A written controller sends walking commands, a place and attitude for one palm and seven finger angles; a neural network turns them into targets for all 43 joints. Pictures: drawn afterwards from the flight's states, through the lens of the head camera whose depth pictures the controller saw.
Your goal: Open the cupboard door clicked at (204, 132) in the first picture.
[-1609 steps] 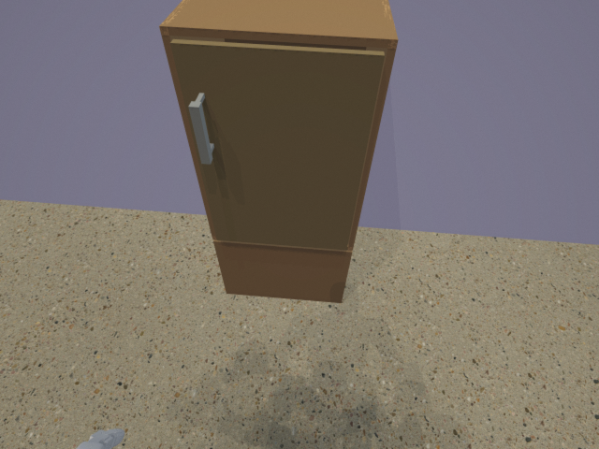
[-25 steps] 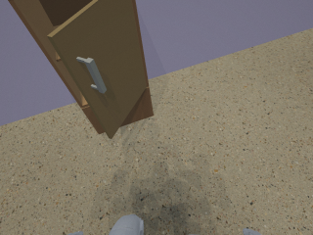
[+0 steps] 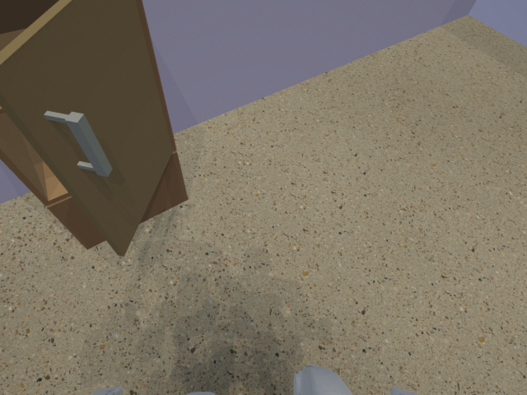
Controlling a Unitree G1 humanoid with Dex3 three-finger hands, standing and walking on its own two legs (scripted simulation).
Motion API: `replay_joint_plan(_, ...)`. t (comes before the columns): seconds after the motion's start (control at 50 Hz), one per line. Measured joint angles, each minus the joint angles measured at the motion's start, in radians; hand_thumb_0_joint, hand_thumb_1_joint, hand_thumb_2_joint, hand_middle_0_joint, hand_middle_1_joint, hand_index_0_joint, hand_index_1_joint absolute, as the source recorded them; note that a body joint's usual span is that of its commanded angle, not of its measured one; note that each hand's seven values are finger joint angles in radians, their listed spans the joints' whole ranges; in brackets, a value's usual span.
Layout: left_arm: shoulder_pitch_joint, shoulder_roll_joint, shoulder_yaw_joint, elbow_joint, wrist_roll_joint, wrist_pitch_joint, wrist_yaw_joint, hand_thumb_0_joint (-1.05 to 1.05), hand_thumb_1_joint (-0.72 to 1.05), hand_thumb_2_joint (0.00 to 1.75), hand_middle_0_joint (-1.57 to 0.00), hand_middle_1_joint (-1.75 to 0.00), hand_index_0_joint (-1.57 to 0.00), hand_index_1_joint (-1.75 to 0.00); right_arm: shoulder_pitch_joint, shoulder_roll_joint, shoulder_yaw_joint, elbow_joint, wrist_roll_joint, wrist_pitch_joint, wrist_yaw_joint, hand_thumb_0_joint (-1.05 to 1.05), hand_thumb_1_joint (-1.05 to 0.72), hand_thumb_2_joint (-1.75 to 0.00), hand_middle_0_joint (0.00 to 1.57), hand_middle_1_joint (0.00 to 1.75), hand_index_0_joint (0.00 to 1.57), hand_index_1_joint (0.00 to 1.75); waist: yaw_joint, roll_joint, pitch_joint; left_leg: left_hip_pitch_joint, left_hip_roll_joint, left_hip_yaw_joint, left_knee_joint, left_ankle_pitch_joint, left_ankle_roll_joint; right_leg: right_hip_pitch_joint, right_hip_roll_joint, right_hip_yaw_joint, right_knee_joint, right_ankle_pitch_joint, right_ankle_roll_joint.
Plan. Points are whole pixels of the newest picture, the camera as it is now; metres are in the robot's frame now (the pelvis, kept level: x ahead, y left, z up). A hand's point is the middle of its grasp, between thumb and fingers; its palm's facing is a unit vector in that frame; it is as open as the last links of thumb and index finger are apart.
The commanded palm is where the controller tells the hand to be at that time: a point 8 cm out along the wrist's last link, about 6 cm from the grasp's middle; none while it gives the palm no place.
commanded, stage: walk to a spot facing it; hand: left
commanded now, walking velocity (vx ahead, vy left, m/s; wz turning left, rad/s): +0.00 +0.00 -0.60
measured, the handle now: (80, 145) +0.48 +0.38 +0.01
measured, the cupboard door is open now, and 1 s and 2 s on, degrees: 44 44 44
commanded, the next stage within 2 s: turn to face it in 1.88 s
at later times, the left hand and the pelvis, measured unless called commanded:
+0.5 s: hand (191, 360) +0.17 +0.14 -0.17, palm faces -0.30 -0.93 -0.20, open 7.4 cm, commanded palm none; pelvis +0.06 -0.03 +0.00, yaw -18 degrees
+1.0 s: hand (299, 223) +0.47 -0.05 -0.17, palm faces -0.66 -0.74 -0.16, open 7.4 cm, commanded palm none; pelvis +0.24 -0.10 -0.01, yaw -36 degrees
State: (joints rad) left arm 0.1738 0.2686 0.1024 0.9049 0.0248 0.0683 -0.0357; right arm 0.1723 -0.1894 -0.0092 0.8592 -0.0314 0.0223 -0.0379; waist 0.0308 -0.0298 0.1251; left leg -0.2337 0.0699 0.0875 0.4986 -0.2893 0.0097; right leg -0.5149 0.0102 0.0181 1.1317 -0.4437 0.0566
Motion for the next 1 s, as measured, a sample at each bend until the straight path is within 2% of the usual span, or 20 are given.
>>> replay_joint_plan(0.1,-0.032,0.004,-0.008,-0.009,-0.001,0.004,-0.007,0.01,0.91,0.90,-0.20,-0.30,-0.19,-0.30,0.049,-0.013,-0.009,0.018,-0.002,-0.002,0.007,0.01,-0.90,-0.90,0.21,0.30,0.20,0.30,-0.025,0.030,0.007,0.017,0.038,0.065,-0.001,-0.016,-0.013,0.062,-0.048,-0.042,-0.204,0.013,-0.003)
replay_joint_plan(0.14,-0.048,0.001,-0.015,-0.010,-0.002,0.001,-0.008,0.01,0.91,0.90,-0.20,-0.30,-0.19,-0.30,0.067,-0.024,-0.015,0.026,-0.003,-0.001,0.012,0.01,-0.90,-0.90,0.21,0.30,0.20,0.30,-0.039,0.042,0.008,0.016,0.054,0.090,0.023,-0.036,-0.023,0.107,-0.049,-0.059,-0.308,0.015,-0.014)
replay_joint_plan(0.18,-0.062,-0.003,-0.022,-0.014,-0.003,-0.006,-0.009,0.01,0.91,0.90,-0.20,-0.30,-0.19,-0.30,0.085,-0.038,-0.022,0.033,-0.001,0.002,0.016,0.01,-0.90,-0.90,0.21,0.30,0.20,0.30,-0.051,0.054,0.006,0.008,0.070,0.114,0.064,-0.065,-0.037,0.166,-0.041,-0.077,-0.432,0.068,-0.030)
replay_joint_plan(0.2,-0.065,-0.003,-0.026,-0.020,-0.003,-0.013,-0.009,0.01,0.91,0.90,-0.20,-0.30,-0.19,-0.30,0.099,-0.045,-0.026,0.036,0.003,0.005,0.019,0.01,-0.90,-0.90,0.21,0.30,0.20,0.30,-0.055,0.056,-0.001,-0.003,0.076,0.124,0.101,-0.087,-0.046,0.206,-0.038,-0.083,-0.513,0.141,-0.042)
replay_joint_plan(0.22,-0.067,-0.004,-0.028,-0.025,-0.001,-0.026,-0.005,0.01,0.91,0.90,-0.20,-0.30,-0.19,-0.30,0.106,-0.053,-0.030,0.041,0.008,0.010,0.022,0.01,-0.90,-0.90,0.21,0.30,0.20,0.30,-0.056,0.056,-0.007,-0.029,0.084,0.127,0.166,-0.111,-0.052,0.225,-0.035,-0.077,-0.551,0.120,-0.055)
replay_joint_plan(0.26,-0.075,-0.024,-0.037,-0.023,-0.004,-0.046,0.010,0.01,0.91,0.90,-0.20,-0.30,-0.20,-0.30,0.090,-0.076,-0.038,0.059,0.014,0.035,0.020,0.01,-0.90,-0.90,0.21,0.30,0.20,0.30,-0.062,0.080,0.005,-0.107,0.072,0.048,0.371,-0.239,-0.059,0.215,-0.017,-0.063,-0.514,0.087,-0.069)
replay_joint_plan(0.28,-0.072,-0.034,-0.041,-0.026,-0.005,-0.049,0.016,0.00,0.91,0.90,-0.20,-0.30,-0.20,-0.30,0.083,-0.083,-0.042,0.065,0.015,0.043,0.020,0.01,-0.90,-0.90,0.21,0.30,0.20,0.30,-0.065,0.083,0.007,-0.145,0.058,0.016,0.461,-0.258,-0.060,0.223,-0.014,-0.055,-0.517,0.088,-0.073)
replay_joint_plan(0.32,-0.054,-0.049,-0.045,-0.029,-0.005,-0.051,0.027,0.00,0.91,0.90,-0.20,-0.30,-0.20,-0.30,0.068,-0.086,-0.046,0.070,0.013,0.050,0.025,0.01,-0.90,-0.90,0.20,0.30,0.20,0.30,-0.062,0.074,0.003,-0.204,0.039,-0.013,0.566,-0.229,-0.068,0.247,-0.012,-0.031,-0.550,0.106,-0.073)
replay_joint_plan(0.36,-0.029,-0.057,-0.048,-0.022,-0.003,-0.053,0.030,0.00,0.91,0.90,-0.20,-0.30,-0.20,-0.30,0.052,-0.083,-0.048,0.063,0.010,0.045,0.035,0.01,-0.90,-0.90,0.20,0.30,0.20,0.30,-0.058,0.057,-0.005,-0.242,0.031,-0.024,0.585,-0.175,-0.076,0.274,-0.010,-0.002,-0.591,0.124,-0.074)
replay_joint_plan(0.46,0.035,-0.071,-0.054,0.011,0.003,-0.063,0.014,0.00,0.91,0.90,-0.20,-0.30,-0.20,-0.30,0.012,-0.067,-0.051,0.031,0.009,0.018,0.054,0.01,-0.90,-0.90,0.20,0.30,0.20,0.30,-0.048,0.032,-0.029,-0.262,0.015,-0.038,0.451,-0.082,-0.087,0.330,-0.001,0.057,-0.662,0.135,-0.072)
replay_joint_plan(0.56,0.090,-0.066,-0.042,0.037,0.005,-0.062,0.002,0.01,0.91,0.90,-0.21,-0.30,-0.20,-0.30,-0.007,-0.048,-0.042,0.006,0.014,-0.025,0.053,0.01,-0.90,-0.90,0.20,0.30,0.20,0.30,-0.023,0.007,-0.049,-0.164,-0.024,-0.026,0.171,-0.043,-0.075,0.356,0.003,0.109,-0.630,0.074,-0.049)
replay_joint_plan(0.58,0.105,-0.065,-0.038,0.039,0.003,-0.059,0.002,0.01,0.91,0.90,-0.21,-0.30,-0.20,-0.30,-0.002,-0.051,-0.036,-0.004,0.012,-0.042,0.050,0.01,-0.90,-0.90,0.20,0.30,0.20,0.30,-0.021,0.012,-0.059,-0.126,-0.024,-0.025,0.093,-0.035,-0.065,0.342,0.013,0.119,-0.586,0.042,-0.054)
replay_joint_plan(0.62,0.103,-0.053,-0.029,0.060,-0.002,-0.045,0.001,0.01,0.91,0.90,-0.21,-0.30,-0.20,-0.30,0.002,-0.039,-0.026,-0.008,-0.001,-0.070,0.039,0.01,-0.90,-0.90,0.20,0.30,0.20,0.30,-0.024,0.001,-0.061,-0.129,-0.020,-0.001,0.137,-0.019,-0.015,0.255,0.019,0.101,-0.338,-0.053,-0.067)
replay_joint_plan(0.66,0.091,-0.040,-0.022,0.072,0.004,-0.039,-0.005,0.01,0.91,0.90,-0.20,-0.30,-0.20,-0.30,0.027,-0.022,-0.013,-0.011,-0.009,-0.077,0.036,0.00,-0.90,-0.90,0.20,0.30,0.20,0.30,-0.026,-0.008,-0.060,-0.092,-0.008,0.030,0.132,-0.039,0.009,0.154,0.009,0.049,-0.092,-0.033,-0.072)
replay_joint_plan(0.7,0.068,-0.028,-0.015,0.070,0.010,-0.041,-0.014,0.01,0.91,0.90,-0.20,-0.30,-0.20,-0.30,0.065,-0.004,-0.005,-0.003,-0.010,-0.081,0.031,0.00,-0.90,-0.90,0.20,0.30,0.20,0.30,-0.027,-0.014,-0.058,-0.038,-0.001,0.053,0.072,-0.033,0.006,0.061,-0.017,-0.002,0.062,0.056,-0.067)
replay_joint_plan(0.76,0.027,-0.023,-0.011,0.046,0.011,-0.044,-0.024,0.01,0.91,0.90,-0.20,-0.30,-0.20,-0.30,0.121,0.015,0.004,0.030,-0.004,-0.087,0.023,0.00,-0.90,-0.90,0.21,0.30,0.20,0.30,-0.024,-0.012,-0.051,0.039,0.006,0.092,-0.026,-0.017,-0.001,-0.051,-0.048,-0.039,0.140,0.157,-0.057)
replay_joint_plan(0.82,-0.010,-0.031,-0.013,0.026,0.010,-0.043,-0.027,0.01,0.91,0.90,-0.20,-0.30,-0.19,-0.30,0.177,0.025,0.008,0.070,-0.001,-0.089,0.019,0.00,-0.90,-0.90,0.21,0.30,0.20,0.30,-0.031,-0.001,-0.049,0.103,0.013,0.136,-0.088,-0.024,-0.006,-0.127,-0.063,-0.053,0.114,0.206,-0.052)
replay_joint_plan(0.88,-0.051,-0.043,-0.020,0.018,0.011,-0.038,-0.030,0.01,0.92,0.90,-0.20,-0.30,-0.19,-0.30,0.230,0.027,0.005,0.107,-0.002,-0.085,0.018,0.00,-0.90,-0.90,0.21,0.30,0.20,0.30,-0.052,0.010,-0.044,0.166,0.015,0.178,-0.124,-0.049,-0.017,-0.153,-0.079,-0.073,-0.007,0.246,-0.052)
replay_joint_plan(0.94,-0.102,-0.056,-0.030,0.011,0.009,-0.034,-0.032,0.01,0.92,0.90,-0.20,-0.30,-0.19,-0.30,0.276,0.024,0.002,0.138,-0.008,-0.079,0.019,0.00,-0.90,-0.90,0.20,0.30,0.20,0.30,-0.081,0.020,-0.030,0.226,0.017,0.213,-0.141,-0.086,-0.036,-0.130,-0.086,-0.102,-0.199,0.258,-0.066)
replay_joint_plan(1.0,-0.150,-0.066,-0.041,-0.001,0.007,-0.044,-0.031,0.01,0.92,0.90,-0.20,-0.30,-0.19,-0.30,0.317,0.019,0.002,0.168,-0.009,-0.071,0.021,0.00,-0.90,-0.90,0.20,0.30,0.20,0.30,-0.106,0.037,-0.014,0.278,0.038,0.243,-0.119,-0.144,-0.068,-0.067,-0.061,-0.136,-0.366,0.225,-0.099)
